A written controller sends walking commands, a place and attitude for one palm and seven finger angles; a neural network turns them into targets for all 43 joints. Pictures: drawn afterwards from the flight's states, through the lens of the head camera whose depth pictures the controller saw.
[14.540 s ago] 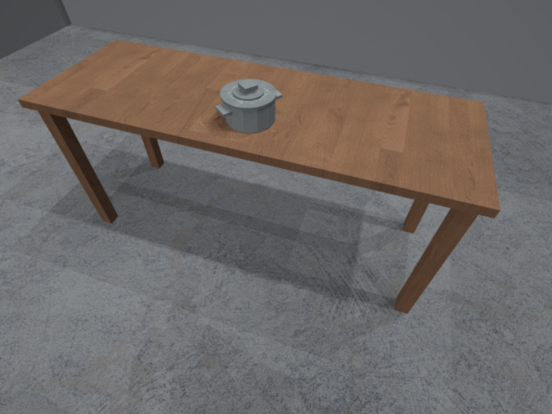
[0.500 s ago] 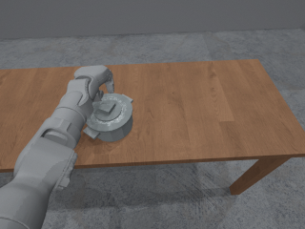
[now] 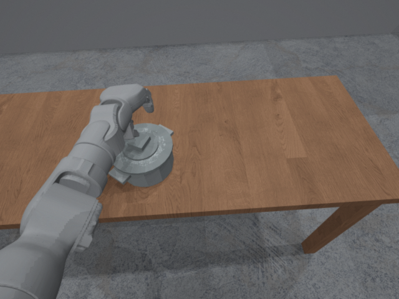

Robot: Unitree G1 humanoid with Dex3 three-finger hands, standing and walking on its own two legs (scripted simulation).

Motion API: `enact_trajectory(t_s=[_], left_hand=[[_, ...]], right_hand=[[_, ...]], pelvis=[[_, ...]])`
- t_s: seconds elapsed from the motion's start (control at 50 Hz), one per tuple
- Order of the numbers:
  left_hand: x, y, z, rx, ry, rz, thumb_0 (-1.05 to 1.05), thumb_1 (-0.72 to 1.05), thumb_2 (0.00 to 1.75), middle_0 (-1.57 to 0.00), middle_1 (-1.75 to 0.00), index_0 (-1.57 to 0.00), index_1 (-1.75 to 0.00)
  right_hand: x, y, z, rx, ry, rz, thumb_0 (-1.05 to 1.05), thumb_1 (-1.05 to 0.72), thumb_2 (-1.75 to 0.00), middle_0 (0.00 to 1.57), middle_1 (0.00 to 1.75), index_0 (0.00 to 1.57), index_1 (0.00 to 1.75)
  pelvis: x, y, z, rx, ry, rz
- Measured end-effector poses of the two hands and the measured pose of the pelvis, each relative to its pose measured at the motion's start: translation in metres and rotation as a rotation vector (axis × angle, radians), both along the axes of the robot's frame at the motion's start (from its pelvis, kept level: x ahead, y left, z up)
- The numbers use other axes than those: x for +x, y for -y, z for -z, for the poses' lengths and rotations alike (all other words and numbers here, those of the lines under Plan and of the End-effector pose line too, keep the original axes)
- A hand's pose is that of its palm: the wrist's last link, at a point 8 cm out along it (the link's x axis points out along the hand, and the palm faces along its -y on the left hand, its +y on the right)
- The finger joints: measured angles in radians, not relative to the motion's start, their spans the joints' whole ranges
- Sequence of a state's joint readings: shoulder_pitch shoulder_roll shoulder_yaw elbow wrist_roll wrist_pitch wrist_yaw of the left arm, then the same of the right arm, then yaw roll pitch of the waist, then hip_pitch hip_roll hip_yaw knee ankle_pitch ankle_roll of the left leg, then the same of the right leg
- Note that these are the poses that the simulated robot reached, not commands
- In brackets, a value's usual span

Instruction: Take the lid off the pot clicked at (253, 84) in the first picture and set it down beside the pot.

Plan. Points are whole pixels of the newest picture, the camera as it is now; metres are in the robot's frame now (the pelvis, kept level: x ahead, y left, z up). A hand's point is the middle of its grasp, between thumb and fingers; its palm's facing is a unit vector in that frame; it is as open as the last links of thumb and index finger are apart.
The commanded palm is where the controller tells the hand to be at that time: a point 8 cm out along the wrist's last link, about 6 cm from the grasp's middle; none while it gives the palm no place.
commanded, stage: raise the empty hand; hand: left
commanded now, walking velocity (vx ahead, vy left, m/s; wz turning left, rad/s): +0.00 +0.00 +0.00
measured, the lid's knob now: (139, 141) +0.49 +0.13 +0.00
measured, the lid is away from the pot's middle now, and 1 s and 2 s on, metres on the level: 0.00 0.00 0.00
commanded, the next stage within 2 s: draw the hand back to the body in 0.60 s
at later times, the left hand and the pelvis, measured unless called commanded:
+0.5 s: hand (119, 100) +0.48 +0.13 +0.15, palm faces -0.28 -0.05 -0.96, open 10.1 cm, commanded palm +0.47 +0.14 +0.21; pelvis +0.00 +0.00 +0.00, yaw +0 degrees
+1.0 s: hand (105, 107) +0.45 +0.16 +0.15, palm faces -0.28 -0.04 -0.96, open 10.1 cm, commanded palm +0.42 +0.17 +0.22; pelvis +0.00 +0.01 +0.00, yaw +1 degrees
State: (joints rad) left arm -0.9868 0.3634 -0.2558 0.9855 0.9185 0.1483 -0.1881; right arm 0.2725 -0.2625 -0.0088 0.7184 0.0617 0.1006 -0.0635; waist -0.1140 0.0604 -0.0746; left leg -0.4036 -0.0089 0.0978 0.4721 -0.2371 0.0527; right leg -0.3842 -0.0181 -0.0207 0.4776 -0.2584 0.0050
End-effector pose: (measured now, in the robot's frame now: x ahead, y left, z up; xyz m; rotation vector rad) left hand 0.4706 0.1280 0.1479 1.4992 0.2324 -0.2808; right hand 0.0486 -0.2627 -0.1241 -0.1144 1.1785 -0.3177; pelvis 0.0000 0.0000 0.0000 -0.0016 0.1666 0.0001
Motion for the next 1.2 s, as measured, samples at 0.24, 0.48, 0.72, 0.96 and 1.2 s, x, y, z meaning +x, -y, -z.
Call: enact_trajectory(t_s=[0.24,0.48,0.72,0.96,1.2], left_hand=[[0.003,-0.001,-0.028,0.016,0.018,-0.055,0.0,-0.08,1.01,-0.65,-0.47,-0.64,-0.46],[0.003,-0.007,-0.056,0.019,0.038,-0.063,0.0,-0.09,1.02,-0.65,-0.46,-0.64,-0.45],[-0.002,-0.018,-0.081,0.027,0.055,-0.075,0.0,-0.09,1.02,-0.65,-0.46,-0.64,-0.45],[-0.018,-0.031,-0.061,0.013,0.013,-0.03,0.0,-0.09,1.02,-0.65,-0.46,-0.64,-0.45],[-0.054,-0.055,-0.056,0.016,0.092,-0.063,0.0,-0.08,1.02,-0.65,-0.46,-0.64,-0.45]], right_hand=[[0.013,-0.001,-0.001,0.015,0.037,-0.028,0.01,-0.9,-0.9,0.2,0.3,0.2,0.3],[0.022,0.001,-0.006,0.006,0.066,-0.044,0.01,-0.9,-0.9,0.2,0.3,0.2,0.3],[0.033,-0.007,-0.009,0.012,0.089,-0.078,0.01,-0.9,-0.9,0.2,0.3,0.2,0.3],[0.042,-0.019,-0.012,0.033,0.118,-0.101,0.01,-0.9,-0.9,0.2,0.3,0.2,0.3],[0.085,-0.035,-0.02,0.08,0.209,-0.184,0.01,-0.9,-0.9,0.2,0.3,0.2,0.3]], pelvis=[[-0.001,0.002,-0.001,0.002,0.014,-0.008],[-0.001,0.003,-0.002,0.002,0.034,-0.008],[-0.004,-0.002,-0.003,0.001,0.049,-0.02],[-0.005,-0.009,-0.004,0.002,0.07,-0.013],[-0.007,-0.012,-0.005,0.002,0.095,-0.028]])
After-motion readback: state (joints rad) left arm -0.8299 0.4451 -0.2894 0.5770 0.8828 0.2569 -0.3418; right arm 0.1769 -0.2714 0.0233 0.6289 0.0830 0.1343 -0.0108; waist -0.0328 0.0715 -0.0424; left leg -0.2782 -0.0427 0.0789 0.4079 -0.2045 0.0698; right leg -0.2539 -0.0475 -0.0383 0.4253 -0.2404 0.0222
